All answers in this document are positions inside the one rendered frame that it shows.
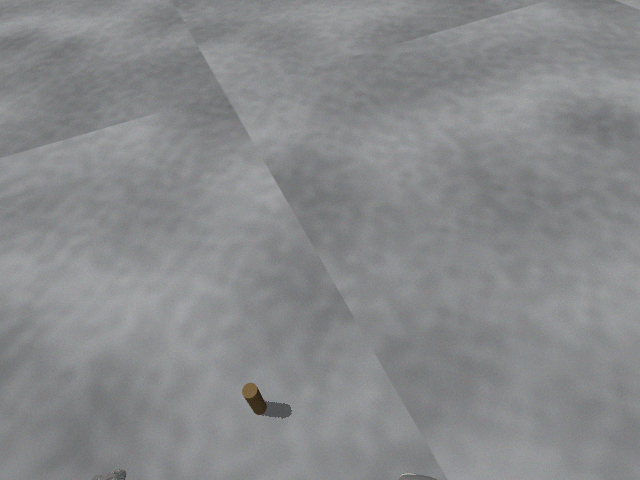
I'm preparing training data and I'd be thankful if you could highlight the can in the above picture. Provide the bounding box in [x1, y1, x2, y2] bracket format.
[242, 383, 267, 415]

